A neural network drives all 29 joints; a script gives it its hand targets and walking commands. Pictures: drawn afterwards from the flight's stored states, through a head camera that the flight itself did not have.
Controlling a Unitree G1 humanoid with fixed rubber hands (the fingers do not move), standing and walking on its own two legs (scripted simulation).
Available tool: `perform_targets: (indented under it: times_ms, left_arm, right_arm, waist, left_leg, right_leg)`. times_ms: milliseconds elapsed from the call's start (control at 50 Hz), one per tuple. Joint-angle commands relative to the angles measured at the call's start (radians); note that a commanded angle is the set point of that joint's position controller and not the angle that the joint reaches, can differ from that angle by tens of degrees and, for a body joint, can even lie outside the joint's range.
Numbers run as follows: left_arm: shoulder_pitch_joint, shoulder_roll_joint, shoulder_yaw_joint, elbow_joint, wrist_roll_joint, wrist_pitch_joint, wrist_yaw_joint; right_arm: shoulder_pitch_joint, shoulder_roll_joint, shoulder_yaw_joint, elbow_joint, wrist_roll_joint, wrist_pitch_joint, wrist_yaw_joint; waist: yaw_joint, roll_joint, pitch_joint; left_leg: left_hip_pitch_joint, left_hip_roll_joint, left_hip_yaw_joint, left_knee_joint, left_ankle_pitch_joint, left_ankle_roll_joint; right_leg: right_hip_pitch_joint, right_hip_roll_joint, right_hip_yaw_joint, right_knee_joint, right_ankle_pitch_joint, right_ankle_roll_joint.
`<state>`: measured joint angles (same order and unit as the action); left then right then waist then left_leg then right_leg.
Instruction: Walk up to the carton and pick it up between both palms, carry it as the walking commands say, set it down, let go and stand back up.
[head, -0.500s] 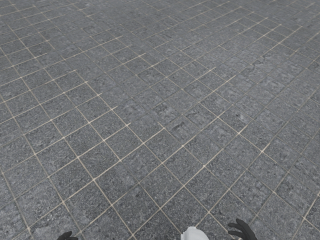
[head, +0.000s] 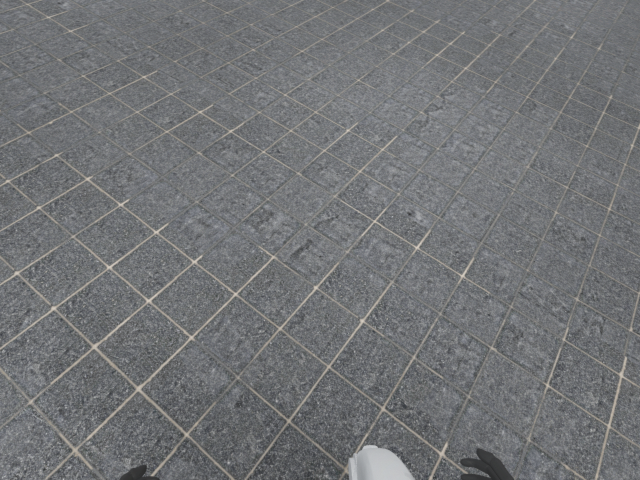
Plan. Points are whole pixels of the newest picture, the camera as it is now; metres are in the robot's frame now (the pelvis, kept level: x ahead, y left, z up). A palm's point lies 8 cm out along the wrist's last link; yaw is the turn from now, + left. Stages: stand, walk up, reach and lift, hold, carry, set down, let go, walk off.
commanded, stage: walk up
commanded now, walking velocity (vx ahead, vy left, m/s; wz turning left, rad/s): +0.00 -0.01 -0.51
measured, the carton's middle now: out of the picture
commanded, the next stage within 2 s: none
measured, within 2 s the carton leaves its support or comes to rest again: neither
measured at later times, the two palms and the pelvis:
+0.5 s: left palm out of the picture +0.13 +0.20 -0.11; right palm out of the picture +0.16 -0.33 -0.09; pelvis +0.03 -0.04 +0.01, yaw -15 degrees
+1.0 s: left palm (208, 408) +0.22 +0.15 -0.11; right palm out of the picture +0.05 -0.33 -0.12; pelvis +0.03 -0.04 +0.00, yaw -27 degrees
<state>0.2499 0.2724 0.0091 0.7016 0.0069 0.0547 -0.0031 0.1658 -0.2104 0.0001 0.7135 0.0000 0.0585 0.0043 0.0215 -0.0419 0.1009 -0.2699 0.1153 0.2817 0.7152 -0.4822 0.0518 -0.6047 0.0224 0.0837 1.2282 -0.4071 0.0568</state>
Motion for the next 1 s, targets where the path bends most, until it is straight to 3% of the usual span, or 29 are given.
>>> perform_targets:
  times_ms: [0,60,140,160,180,220,240,260,280,300,360,400,460,500,520,560,580,600,620,640,660,700,760,880,900,920,940,960,980]
  left_arm:
    - [0.048,0.089,0.098,-0.014,0.022,0.002,-0.018]
    - [0.017,0.083,0.092,-0.021,0.032,0.0,-0.017]
    - [-0.015,0.065,0.073,-0.027,0.023,-0.014,-0.019]
    - [0.03,0.039,0.052,-0.002,-0.003,-0.008,-0.011]
    - [0.052,0.029,0.051,0.011,0.004,-0.012,-0.004]
    - [0.154,0.064,0.056,0.049,0.009,-0.022,0.002]
    - [0.215,0.096,0.061,0.074,0.012,-0.031,0.003]
    - [0.254,0.179,0.075,0.085,0.021,-0.041,0.007]
    - [0.285,0.253,0.092,0.093,0.022,-0.048,0.011]
    - [0.254,0.298,0.102,0.082,0.005,-0.041,0.02]
    - [0.121,0.211,0.097,0.051,0.004,-0.038,0.052]
    - [0.127,0.205,0.099,0.067,0.002,-0.035,0.059]
    - [0.152,0.216,0.102,0.095,-0.004,-0.035,0.062]
    - [0.095,0.228,0.098,0.072,0.001,-0.027,0.064]
    - [0.085,0.239,0.105,0.075,-0.002,-0.026,0.062]
    - [-0.003,0.21,0.094,0.049,-0.009,-0.028,0.056]
    - [-0.018,0.176,0.083,0.04,-0.014,-0.033,0.052]
    - [0.029,0.068,0.075,0.035,0.024,-0.035,0.042]
    - [0.029,0.036,0.075,0.035,0.025,-0.027,0.038]
    - [0.032,0.082,0.089,0.035,0.018,-0.018,0.038]
    - [0.08,0.085,0.094,0.044,0.019,-0.013,0.021]
    - [0.04,0.093,0.078,0.041,0.008,-0.002,-0.002]
    - [0.039,0.072,0.065,0.054,0.0,-0.005,-0.011]
    - [-0.013,0.065,0.043,0.064,0.0,-0.015,-0.018]
    - [0.026,0.065,0.041,0.081,0.004,-0.019,-0.018]
    - [0.046,0.107,0.041,0.09,0.009,-0.033,-0.011]
    - [0.091,0.188,0.06,0.102,0.005,-0.041,-0.007]
    - [0.126,0.24,0.069,0.102,0.012,-0.049,-0.002]
    - [0.152,0.285,0.074,0.099,0.009,-0.049,0.007]
  right_arm:
    - [0.038,-0.146,-0.053,-0.075,-0.017,-0.012,-0.018]
    - [0.036,-0.154,-0.064,-0.071,-0.015,-0.009,-0.014]
    - [0.071,-0.171,-0.08,-0.063,-0.016,-0.004,-0.004]
    - [0.034,-0.178,-0.077,-0.047,-0.024,-0.01,0.001]
    - [0.014,-0.187,-0.079,-0.044,-0.019,-0.013,0.001]
    - [-0.05,-0.21,-0.091,-0.058,-0.008,-0.007,0.008]
    - [-0.093,-0.206,-0.099,-0.071,0.003,0.0,0.008]
    - [-0.14,-0.196,-0.098,-0.111,0.017,0.005,0.013]
    - [-0.223,-0.162,-0.079,-0.126,0.018,0.01,0.019]
    - [-0.223,-0.121,-0.063,-0.134,0.009,0.02,0.015]
    - [-0.212,-0.124,-0.044,-0.133,-0.019,0.025,0.026]
    - [-0.232,-0.131,-0.038,-0.116,-0.019,0.019,0.031]
    - [-0.23,-0.134,-0.039,-0.099,-0.02,0.006,0.013]
    - [-0.23,-0.128,-0.05,-0.093,-0.015,0.005,0.015]
    - [-0.184,-0.12,-0.05,-0.093,-0.012,0.001,0.012]
    - [-0.07,-0.113,-0.056,-0.043,-0.012,-0.01,0.007]
    - [0.026,-0.15,-0.068,-0.022,-0.009,-0.027,-0.006]
    - [0.045,-0.254,-0.085,-0.023,-0.036,-0.031,-0.016]
    - [0.026,-0.289,-0.08,-0.025,-0.044,-0.034,-0.019]
    - [-0.051,-0.267,-0.072,-0.033,-0.033,-0.024,-0.009]
    - [-0.065,-0.186,-0.07,-0.063,-0.028,-0.018,-0.019]
    - [-0.134,-0.199,-0.072,-0.08,-0.029,-0.023,-0.022]
    - [-0.073,-0.168,-0.073,-0.083,-0.03,-0.021,-0.024]
    - [-0.029,-0.231,-0.104,-0.06,-0.037,-0.001,-0.017]
    - [-0.051,-0.227,-0.108,-0.053,-0.033,0.006,-0.013]
    - [-0.042,-0.231,-0.109,-0.056,-0.021,0.006,-0.009]
    - [-0.1,-0.22,-0.109,-0.089,-0.005,0.007,-0.003]
    - [-0.128,-0.174,-0.093,-0.109,-0.001,0.01,0.0]
    - [-0.165,-0.141,-0.073,-0.125,0.005,0.015,0.0]
  waist:
    - [-0.016,0.184,-0.158]
    - [-0.028,0.17,-0.153]
    - [-0.03,0.201,-0.159]
    - [-0.037,0.239,-0.178]
    - [-0.023,0.291,-0.183]
    - [0.035,0.232,-0.224]
    - [0.07,0.165,-0.214]
    - [0.096,-0.045,-0.195]
    - [0.131,-0.262,-0.128]
    - [0.1,-0.307,-0.107]
    - [0.027,-0.189,-0.117]
    - [0.044,-0.198,-0.13]
    - [0.045,-0.216,-0.134]
    - [0.045,-0.136,-0.128]
    - [0.033,-0.154,-0.149]
    - [-0.033,-0.173,-0.197]
    - [-0.072,-0.074,-0.25]
    - [-0.066,0.337,-0.253]
    - [-0.05,0.347,-0.217]
    - [-0.026,0.249,-0.178]
    - [0.011,0.155,-0.164]
    - [0.02,0.298,-0.106]
    - [0.012,0.258,-0.129]
    - [-0.013,0.303,-0.127]
    - [0.006,0.275,-0.138]
    - [0.012,0.135,-0.159]
    - [0.046,0.001,-0.156]
    - [0.061,-0.207,-0.119]
    - [0.072,-0.301,-0.072]
  left_leg:
    - [0.345,0.297,-0.12,-0.233,0.943,0.046]
    - [0.397,0.337,-0.102,-0.206,0.949,0.052]
    - [0.382,0.312,-0.046,-0.133,0.992,0.001]
    - [0.418,0.291,-0.008,-0.167,1.043,0.006]
    - [0.398,0.3,-0.002,-0.139,1.175,0.006]
    - [0.375,0.278,0.023,-0.008,1.265,-0.014]
    - [0.281,0.228,0.04,0.124,1.157,-0.045]
    - [0.129,0.108,0.04,0.32,0.779,-0.084]
    - [-0.131,-0.049,-0.015,0.49,-0.13,-0.105]
    - [-0.139,-0.108,-0.144,0.54,-0.314,-0.114]
    - [-0.149,-0.077,-0.309,0.401,-0.235,-0.109]
    - [-0.137,-0.098,-0.296,0.285,-0.182,-0.117]
    - [-0.145,-0.089,-0.322,0.177,-0.182,-0.15]
    - [-0.077,-0.143,-0.263,0.069,-0.183,-0.155]
    - [-0.018,-0.129,-0.288,-0.019,-0.158,-0.168]
    - [0.232,-0.117,-0.218,-0.235,0.065,-0.148]
    - [0.452,-0.02,-0.283,-0.38,0.23,-0.107]
    - [0.492,0.278,-0.519,-0.468,0.459,-0.006]
    - [0.385,0.429,-0.5,-0.404,0.743,0.041]
    - [0.25,0.425,-0.437,-0.385,0.705,0.117]
    - [0.263,0.34,-0.323,-0.351,0.744,0.071]
    - [0.269,0.309,-0.226,-0.308,0.936,0.064]
    - [0.344,0.262,-0.158,-0.243,1.071,0.032]
    - [0.316,0.256,-0.105,-0.197,0.831,0.023]
    - [0.307,0.239,-0.079,-0.151,0.724,0.014]
    - [0.27,0.167,-0.045,-0.034,0.666,-0.016]
    - [0.135,0.094,-0.045,0.1,0.486,-0.058]
    - [-0.104,-0.025,-0.069,0.232,-0.118,-0.093]
    - [-0.203,-0.12,-0.169,0.35,-0.264,-0.111]
  right_leg:
    - [-0.184,-0.034,-0.099,0.097,-0.003,0.02]
    - [-0.192,-0.077,-0.116,-0.048,-0.027,0.011]
    - [-0.09,-0.095,-0.128,-0.316,-0.021,-0.019]
    - [0.002,-0.049,-0.163,-0.304,-0.037,-0.003]
    - [0.038,-0.041,-0.171,-0.35,-0.064,-0.015]
    - [0.162,-0.007,-0.169,-0.48,-0.01,-0.04]
    - [0.283,-0.026,-0.099,-0.567,0.314,-0.072]
    - [0.375,-0.103,0.089,-0.633,0.835,-0.131]
    - [0.488,-0.247,0.359,-0.697,1.386,-0.231]
    - [0.364,-0.336,0.55,-0.792,1.343,-0.288]
    - [0.368,-0.247,0.55,-0.828,0.841,-0.219]
    - [0.42,-0.195,0.553,-0.837,0.794,-0.198]
    - [0.472,-0.218,0.606,-0.828,0.874,-0.217]
    - [0.421,-0.175,0.601,-0.827,0.784,-0.21]
    - [0.398,-0.17,0.613,-0.802,0.787,-0.209]
    - [0.264,-0.096,0.473,-0.75,0.696,-0.166]
    - [0.111,-0.024,0.366,-0.629,0.53,-0.121]
    - [-0.031,0.119,0.103,-0.373,0.007,-0.053]
    - [-0.034,0.072,0.019,-0.205,-0.232,-0.015]
    - [0.007,0.021,0.023,-0.085,-0.233,0.0]
    - [0.018,0.012,0.025,-0.064,-0.125,-0.014]
    - [-0.018,0.005,-0.052,-0.014,-0.104,0.005]
    - [0.01,-0.002,-0.095,-0.124,-0.079,0.008]
    - [0.183,-0.008,-0.114,-0.474,-0.031,-0.04]
    - [0.245,-0.012,-0.109,-0.584,0.101,-0.049]
    - [0.32,-0.035,-0.047,-0.653,0.501,-0.067]
    - [0.416,-0.114,0.128,-0.652,0.833,-0.122]
    - [0.524,-0.252,0.377,-0.744,1.145,-0.202]
    - [0.479,-0.325,0.581,-0.805,1.25,-0.282]
